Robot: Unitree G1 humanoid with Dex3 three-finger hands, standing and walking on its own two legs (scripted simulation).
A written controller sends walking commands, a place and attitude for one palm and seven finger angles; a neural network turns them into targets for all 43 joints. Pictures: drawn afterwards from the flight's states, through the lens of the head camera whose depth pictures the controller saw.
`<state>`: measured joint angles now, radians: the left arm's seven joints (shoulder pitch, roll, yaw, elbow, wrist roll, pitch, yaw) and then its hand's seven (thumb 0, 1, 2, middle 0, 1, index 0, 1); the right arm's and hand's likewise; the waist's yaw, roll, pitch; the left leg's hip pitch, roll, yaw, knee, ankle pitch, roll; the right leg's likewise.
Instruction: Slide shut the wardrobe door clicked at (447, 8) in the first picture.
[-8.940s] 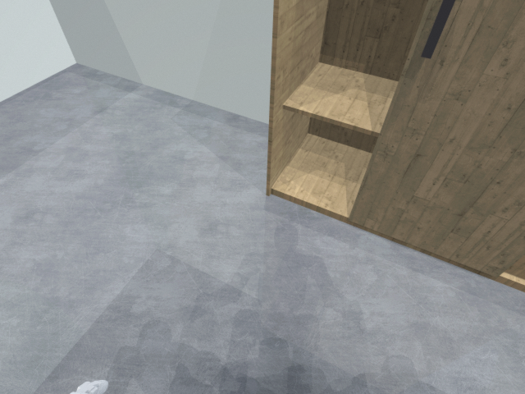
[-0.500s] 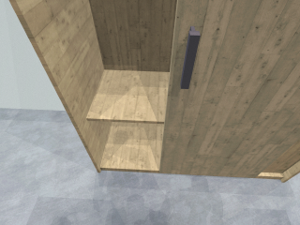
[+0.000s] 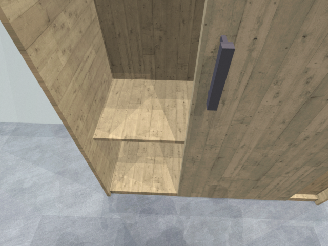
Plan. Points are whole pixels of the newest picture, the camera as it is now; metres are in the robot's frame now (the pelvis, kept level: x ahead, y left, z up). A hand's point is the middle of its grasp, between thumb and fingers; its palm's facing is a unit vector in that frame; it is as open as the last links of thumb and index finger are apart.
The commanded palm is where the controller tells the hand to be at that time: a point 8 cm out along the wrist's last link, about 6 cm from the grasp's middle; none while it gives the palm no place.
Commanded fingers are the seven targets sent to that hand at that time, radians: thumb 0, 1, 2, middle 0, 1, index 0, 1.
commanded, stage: come to a stop and stand still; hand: right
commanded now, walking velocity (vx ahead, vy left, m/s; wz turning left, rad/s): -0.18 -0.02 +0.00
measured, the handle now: (217, 75) +0.47 -0.10 +0.19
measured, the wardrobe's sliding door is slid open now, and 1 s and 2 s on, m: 0.41 0.41 0.41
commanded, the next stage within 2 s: look again from close up in 1.32 s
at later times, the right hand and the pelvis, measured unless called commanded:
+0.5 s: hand out of the picture +0.04 -0.20 -0.18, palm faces +0.00 +0.97 -0.25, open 7.4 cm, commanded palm none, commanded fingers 0.00 -0.90 -0.90 0.20 0.30 0.20 0.30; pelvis -0.03 -0.01 -0.01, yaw +1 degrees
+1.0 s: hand out of the picture -0.10 -0.23 -0.18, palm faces -0.02 +0.98 -0.20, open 7.4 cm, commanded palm none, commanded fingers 0.00 -0.90 -0.90 0.20 0.30 0.20 0.30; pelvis -0.07 -0.05 +0.00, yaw +2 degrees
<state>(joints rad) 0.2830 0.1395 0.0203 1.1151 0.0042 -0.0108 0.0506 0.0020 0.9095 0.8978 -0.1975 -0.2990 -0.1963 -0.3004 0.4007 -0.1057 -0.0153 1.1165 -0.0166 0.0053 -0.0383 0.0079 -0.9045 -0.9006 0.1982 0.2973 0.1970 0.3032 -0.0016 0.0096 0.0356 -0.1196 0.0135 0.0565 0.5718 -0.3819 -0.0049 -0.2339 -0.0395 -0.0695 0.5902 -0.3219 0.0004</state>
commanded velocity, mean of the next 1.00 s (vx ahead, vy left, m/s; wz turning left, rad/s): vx -0.02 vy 0.00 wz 0.00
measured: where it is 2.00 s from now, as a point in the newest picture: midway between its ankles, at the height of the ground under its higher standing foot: outside the picture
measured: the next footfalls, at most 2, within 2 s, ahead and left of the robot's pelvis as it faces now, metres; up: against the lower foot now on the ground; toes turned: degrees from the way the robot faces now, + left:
none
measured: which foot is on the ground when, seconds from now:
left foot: down 0.00-1.00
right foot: down 0.00-1.00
